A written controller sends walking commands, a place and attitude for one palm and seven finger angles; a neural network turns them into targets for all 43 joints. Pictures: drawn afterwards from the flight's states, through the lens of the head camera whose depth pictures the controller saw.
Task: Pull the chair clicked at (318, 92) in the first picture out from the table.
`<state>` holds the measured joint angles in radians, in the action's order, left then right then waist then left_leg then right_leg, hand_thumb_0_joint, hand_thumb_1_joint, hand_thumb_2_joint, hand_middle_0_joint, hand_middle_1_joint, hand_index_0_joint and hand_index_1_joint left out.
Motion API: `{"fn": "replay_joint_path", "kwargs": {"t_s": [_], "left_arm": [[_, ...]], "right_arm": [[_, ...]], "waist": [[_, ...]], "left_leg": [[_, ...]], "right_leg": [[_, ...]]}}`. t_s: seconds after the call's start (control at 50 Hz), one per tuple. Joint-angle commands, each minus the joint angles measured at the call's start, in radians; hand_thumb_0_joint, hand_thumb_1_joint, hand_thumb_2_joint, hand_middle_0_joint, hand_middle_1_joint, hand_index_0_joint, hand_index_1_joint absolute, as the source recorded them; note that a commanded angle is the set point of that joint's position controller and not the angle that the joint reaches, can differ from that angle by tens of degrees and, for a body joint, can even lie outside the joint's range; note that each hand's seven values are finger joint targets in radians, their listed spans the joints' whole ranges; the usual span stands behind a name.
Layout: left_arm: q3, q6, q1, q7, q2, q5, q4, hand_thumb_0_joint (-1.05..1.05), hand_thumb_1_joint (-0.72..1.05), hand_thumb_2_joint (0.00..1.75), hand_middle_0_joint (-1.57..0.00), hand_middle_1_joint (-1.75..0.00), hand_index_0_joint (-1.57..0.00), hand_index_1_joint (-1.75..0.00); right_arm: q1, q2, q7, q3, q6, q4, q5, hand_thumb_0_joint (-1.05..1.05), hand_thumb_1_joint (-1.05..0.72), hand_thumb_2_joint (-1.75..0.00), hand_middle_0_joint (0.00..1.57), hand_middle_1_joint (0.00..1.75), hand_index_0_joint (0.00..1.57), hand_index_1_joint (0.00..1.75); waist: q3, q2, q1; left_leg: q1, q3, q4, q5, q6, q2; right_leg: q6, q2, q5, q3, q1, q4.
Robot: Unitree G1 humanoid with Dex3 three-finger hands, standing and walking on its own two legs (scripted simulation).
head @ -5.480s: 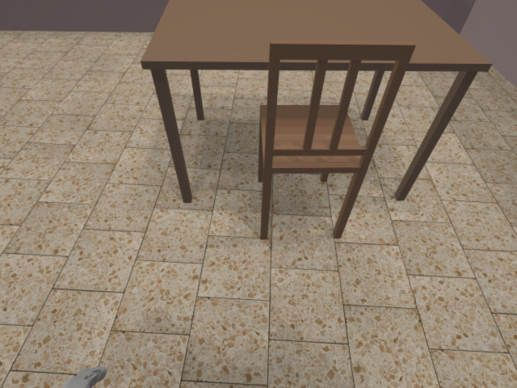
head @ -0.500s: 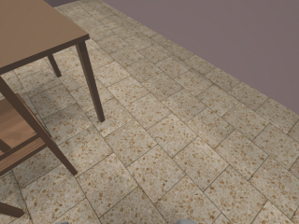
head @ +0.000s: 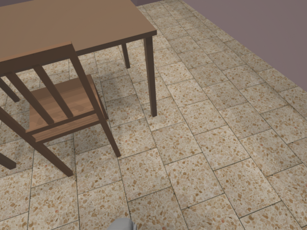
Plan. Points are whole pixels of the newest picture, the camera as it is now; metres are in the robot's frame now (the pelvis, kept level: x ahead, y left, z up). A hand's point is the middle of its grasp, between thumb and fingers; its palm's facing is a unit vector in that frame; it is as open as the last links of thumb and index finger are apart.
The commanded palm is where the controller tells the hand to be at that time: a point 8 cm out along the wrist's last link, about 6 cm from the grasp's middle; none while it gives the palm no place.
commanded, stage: turn to face it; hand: left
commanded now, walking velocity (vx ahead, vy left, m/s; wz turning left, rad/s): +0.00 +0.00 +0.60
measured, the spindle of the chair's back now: (32, 100) +0.57 +0.53 -0.07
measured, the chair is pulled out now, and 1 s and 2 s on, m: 0.00 0.00 0.00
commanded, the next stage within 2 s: take the last steps up to it in 0.68 s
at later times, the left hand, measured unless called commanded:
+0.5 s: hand out of the picture +0.03 +0.27 -0.16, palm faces +0.28 -0.92 -0.28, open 7.4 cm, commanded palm none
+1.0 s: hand out of the picture -0.07 +0.17 -0.15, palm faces +0.47 -0.84 -0.25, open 7.3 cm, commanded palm none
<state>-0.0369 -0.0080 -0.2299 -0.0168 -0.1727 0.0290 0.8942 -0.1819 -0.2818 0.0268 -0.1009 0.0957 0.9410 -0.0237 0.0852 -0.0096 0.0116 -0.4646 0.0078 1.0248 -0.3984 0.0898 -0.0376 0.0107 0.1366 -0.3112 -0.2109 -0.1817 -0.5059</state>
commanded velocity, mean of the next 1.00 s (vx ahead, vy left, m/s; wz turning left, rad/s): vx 0.07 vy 0.01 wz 0.32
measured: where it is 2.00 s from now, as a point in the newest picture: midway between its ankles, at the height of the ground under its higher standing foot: (130, 220)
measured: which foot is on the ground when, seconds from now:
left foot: up 0.00-0.14, down 0.16-0.62, up 0.64-1.00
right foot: down 0.00-0.16, up 0.18-0.60, down 0.62-1.00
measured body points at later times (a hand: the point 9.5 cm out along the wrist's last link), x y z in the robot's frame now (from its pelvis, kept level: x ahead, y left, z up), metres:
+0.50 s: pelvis -0.01 +0.04 +0.00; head +0.02 +0.04 +0.44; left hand +0.02 +0.32 -0.14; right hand +0.14 -0.18 -0.14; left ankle -0.03 +0.14 -0.74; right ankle +0.03 -0.10 -0.69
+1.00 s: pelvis +0.00 +0.00 +0.01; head +0.02 -0.02 +0.45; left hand -0.09 +0.22 -0.13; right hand +0.13 -0.23 -0.16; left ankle -0.10 +0.13 -0.67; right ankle +0.03 -0.08 -0.74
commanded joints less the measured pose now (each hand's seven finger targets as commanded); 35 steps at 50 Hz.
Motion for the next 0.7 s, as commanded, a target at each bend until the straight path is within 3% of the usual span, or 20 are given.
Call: {"fn": "replay_joint_path", "kwargs": {"t_s": [0.0,0.04,0.1,0.12,0.14,0.16,0.18,0.2,0.22,0.26,0.4,0.46,0.5,0.54,0.56,0.58,0.6,0.62,0.64,0.68], "left_arm": [[-0.065,0.008,-0.078,-0.014,-0.252,0.003,-0.037,0.00,0.90,0.90,-0.20,-0.30,-0.20,-0.30],[-0.072,0.003,-0.081,-0.013,-0.266,0.003,-0.036,0.00,0.90,0.90,-0.20,-0.30,-0.20,-0.30],[-0.078,-0.003,-0.049,-0.009,-0.265,-0.009,-0.031,0.00,0.90,0.90,-0.20,-0.30,-0.20,-0.30],[-0.074,-0.006,-0.050,-0.004,-0.237,-0.018,-0.048,0.00,0.90,0.90,-0.20,-0.30,-0.20,-0.30],[-0.052,-0.006,-0.006,0.005,-0.162,-0.024,-0.100,0.00,0.90,0.90,-0.20,-0.30,-0.20,-0.30],[-0.046,-0.019,0.051,-0.003,-0.173,-0.014,-0.116,0.00,0.90,0.90,-0.20,-0.30,-0.20,-0.30],[-0.050,-0.023,0.045,-0.003,-0.174,-0.012,-0.117,0.00,0.90,0.90,-0.20,-0.30,-0.20,-0.30],[-0.051,-0.025,0.048,-0.006,-0.164,-0.011,-0.093,0.00,0.90,0.90,-0.20,-0.30,-0.20,-0.30],[-0.056,-0.026,0.056,-0.003,-0.177,-0.013,-0.073,0.00,0.90,0.90,-0.20,-0.30,-0.20,-0.30],[-0.057,-0.029,0.023,0.004,-0.181,-0.014,-0.056,0.00,0.90,0.90,-0.20,-0.30,-0.20,-0.30],[-0.046,-0.031,0.057,0.000,-0.161,-0.016,-0.065,0.00,0.90,0.90,-0.20,-0.30,-0.20,-0.30],[-0.039,-0.027,0.071,-0.003,-0.137,-0.019,-0.079,0.00,0.90,0.90,-0.20,-0.30,-0.20,-0.30],[-0.037,-0.020,0.052,-0.004,-0.136,-0.022,-0.079,0.00,0.90,0.90,-0.20,-0.30,-0.20,-0.30],[-0.038,-0.009,-0.013,-0.006,-0.133,-0.026,-0.059,0.00,0.90,0.90,-0.20,-0.30,-0.20,-0.30],[-0.041,0.002,-0.052,-0.009,-0.144,-0.024,-0.047,0.00,0.90,0.90,-0.20,-0.30,-0.20,-0.30],[-0.051,0.017,-0.072,-0.014,-0.202,-0.013,-0.045,0.00,0.90,0.90,-0.20,-0.30,-0.20,-0.30],[-0.069,0.025,-0.073,-0.019,-0.306,0.001,-0.051,0.00,0.90,0.90,-0.20,-0.30,-0.20,-0.30],[-0.058,0.017,-0.079,-0.017,-0.297,-0.011,-0.056,0.00,0.90,0.90,-0.20,-0.30,-0.20,-0.30],[-0.060,0.018,-0.012,-0.023,-0.249,-0.011,-0.065,0.00,0.90,0.90,-0.20,-0.30,-0.20,-0.30],[-0.044,0.013,0.069,-0.018,-0.197,-0.016,-0.080,0.00,0.90,0.90,-0.20,-0.30,-0.20,-0.30]], "right_arm": [[0.133,-0.020,0.005,0.016,-0.044,-0.120,0.010,0.00,-0.90,-0.90,0.20,0.30,0.20,0.30],[0.122,-0.023,0.003,0.022,-0.052,-0.122,0.012,0.00,-0.90,-0.90,0.20,0.30,0.20,0.30],[0.026,-0.062,-0.001,0.013,-0.066,-0.107,0.009,0.00,-0.90,-0.90,0.20,0.30,0.20,0.30],[-0.051,-0.141,-0.005,-0.005,-0.079,-0.093,0.003,0.00,-0.90,-0.90,0.20,0.30,0.20,0.30],[-0.117,-0.257,-0.015,-0.036,-0.085,-0.085,0.005,0.00,-0.90,-0.90,0.20,0.30,0.20,0.30],[-0.169,-0.267,-0.021,-0.034,-0.076,-0.056,0.015,0.00,-0.90,-0.90,0.20,0.30,0.20,0.30],[-0.131,-0.239,-0.026,-0.023,-0.076,-0.068,0.009,0.00,-0.90,-0.90,0.20,0.30,0.20,0.30],[-0.091,-0.203,-0.036,-0.016,-0.081,-0.077,0.006,0.00,-0.90,-0.90,0.20,0.30,0.20,0.30],[-0.032,-0.170,-0.042,-0.005,-0.080,-0.088,0.004,0.00,-0.90,-0.90,0.20,0.30,0.20,0.30],[0.024,-0.141,-0.041,0.009,-0.083,-0.109,0.005,0.00,-0.90,-0.90,0.20,0.30,0.20,0.30],[-0.027,-0.137,-0.039,0.009,-0.081,-0.098,0.002,0.00,-0.90,-0.90,0.20,0.30,0.20,0.30],[-0.019,-0.135,-0.038,0.005,-0.075,-0.094,-0.004,0.00,-0.90,-0.90,0.20,0.30,0.20,0.30],[-0.007,-0.133,-0.036,0.006,-0.071,-0.095,-0.005,0.00,-0.90,-0.90,0.20,0.30,0.20,0.30],[0.012,-0.122,-0.036,0.006,-0.070,-0.095,-0.001,0.00,-0.90,-0.90,0.20,0.30,0.20,0.30],[0.012,-0.105,-0.034,0.009,-0.071,-0.093,0.006,0.00,-0.90,-0.90,0.20,0.30,0.20,0.30],[-0.021,-0.050,-0.029,0.014,-0.073,-0.092,0.016,0.00,-0.90,-0.90,0.20,0.30,0.20,0.30],[-0.032,0.011,-0.028,0.027,-0.070,-0.117,0.019,0.00,-0.90,-0.90,0.20,0.30,0.20,0.30],[-0.017,-0.046,-0.033,0.009,-0.058,-0.111,0.011,0.00,-0.90,-0.90,0.20,0.30,0.20,0.30],[-0.026,-0.051,-0.030,0.004,-0.045,-0.084,0.005,0.00,-0.90,-0.90,0.20,0.30,0.20,0.30],[-0.046,-0.047,-0.019,0.000,-0.035,-0.036,0.000,0.00,-0.90,-0.90,0.20,0.30,0.20,0.30]], "waist": [[-0.083,0.235,-0.067],[-0.120,0.268,-0.072],[-0.173,0.189,-0.011],[-0.240,0.016,0.036],[-0.257,-0.313,0.080],[-0.270,-0.230,0.091],[-0.223,-0.153,0.063],[-0.214,-0.230,0.052],[-0.159,-0.236,0.036],[-0.115,-0.176,0.001],[-0.115,-0.105,0.017],[-0.110,-0.139,0.018],[-0.106,-0.157,0.009],[-0.128,-0.134,-0.027],[-0.147,-0.088,-0.046],[-0.175,0.072,-0.047],[-0.162,0.338,-0.047],[-0.155,0.238,-0.057],[-0.113,0.252,-0.029],[-0.033,0.145,0.007]], "left_leg": [[-0.020,0.077,-0.179,-0.054,-0.012,0.012],[0.039,0.100,-0.268,-0.052,-0.028,0.024],[0.249,0.104,-0.552,0.150,-0.053,0.026],[0.461,-0.032,-0.645,0.364,-0.101,-0.080],[0.619,-0.394,-0.641,0.857,-0.238,-0.361],[0.592,-0.363,-0.607,1.034,-0.314,-0.404],[0.548,-0.283,-0.602,0.975,-0.316,-0.381],[0.500,-0.257,-0.606,0.943,-0.285,-0.310],[0.431,-0.218,-0.617,0.883,-0.264,-0.261],[0.361,-0.159,-0.641,0.801,-0.233,-0.197],[0.356,-0.249,-0.680,0.603,-0.271,-0.192],[0.317,-0.275,-0.666,0.557,-0.276,-0.188],[0.279,-0.291,-0.648,0.575,-0.269,-0.174],[0.224,-0.289,-0.591,0.556,-0.242,-0.150],[0.176,-0.264,-0.531,0.478,-0.202,-0.113],[0.061,-0.188,-0.396,0.275,-0.132,-0.026],[-0.094,-0.057,-0.160,-0.154,-0.061,0.112],[-0.042,-0.111,-0.006,-0.213,-0.068,0.073],[-0.040,-0.133,0.090,-0.143,-0.073,0.053],[-0.056,-0.096,0.195,-0.009,-0.062,0.037]], "right_leg": [[0.100,0.231,0.576,0.131,0.140,0.090],[0.093,0.238,0.624,0.115,0.157,0.054],[0.023,0.219,0.547,0.037,0.085,-0.109],[-0.033,0.168,0.381,0.009,-0.082,-0.315],[-0.114,0.016,-0.308,0.026,-0.413,-0.528],[-0.102,0.010,-0.365,0.142,-0.430,-0.620],[-0.094,0.028,-0.298,0.152,-0.439,-0.672],[-0.103,0.026,-0.250,0.175,-0.437,-0.685],[-0.110,0.018,-0.192,0.191,-0.424,-0.705],[-0.110,0.001,-0.109,0.187,-0.377,-0.692],[-0.111,-0.038,-0.100,0.192,-0.327,-0.493],[-0.099,-0.063,-0.130,0.181,-0.251,-0.356],[-0.086,-0.092,-0.121,0.170,-0.178,-0.262],[-0.077,-0.109,0.002,0.164,-0.050,-0.092],[-0.074,-0.092,0.121,0.174,0.056,0.066],[-0.039,0.048,0.209,0.306,0.192,0.175],[0.076,0.310,0.387,0.573,0.207,0.218],[0.146,0.349,0.377,0.534,0.067,0.221],[0.144,0.285,0.224,0.484,-0.014,0.257],[0.107,0.186,0.092,0.373,-0.072,0.269]]}}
